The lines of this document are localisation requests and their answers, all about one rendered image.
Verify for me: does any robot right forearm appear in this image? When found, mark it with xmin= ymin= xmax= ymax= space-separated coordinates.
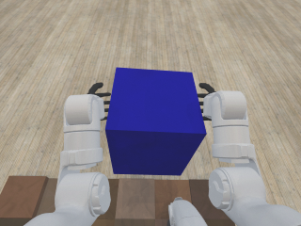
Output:
xmin=203 ymin=90 xmax=266 ymax=198

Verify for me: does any right robot thigh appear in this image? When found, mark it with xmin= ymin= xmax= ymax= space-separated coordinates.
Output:
xmin=168 ymin=200 xmax=208 ymax=226

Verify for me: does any left robot upper arm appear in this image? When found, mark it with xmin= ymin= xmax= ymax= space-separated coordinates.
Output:
xmin=24 ymin=171 xmax=111 ymax=226

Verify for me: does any carton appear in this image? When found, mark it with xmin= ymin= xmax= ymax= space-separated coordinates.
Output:
xmin=105 ymin=67 xmax=207 ymax=176

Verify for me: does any right robot upper arm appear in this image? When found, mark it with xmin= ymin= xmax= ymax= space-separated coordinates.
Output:
xmin=208 ymin=167 xmax=301 ymax=226

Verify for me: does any right robot hand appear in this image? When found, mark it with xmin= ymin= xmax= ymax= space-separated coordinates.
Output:
xmin=198 ymin=83 xmax=215 ymax=121

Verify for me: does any robot left forearm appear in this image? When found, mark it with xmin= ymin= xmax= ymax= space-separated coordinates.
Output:
xmin=55 ymin=94 xmax=105 ymax=197

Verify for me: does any left robot hand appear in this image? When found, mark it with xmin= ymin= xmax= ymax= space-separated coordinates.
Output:
xmin=87 ymin=82 xmax=111 ymax=121

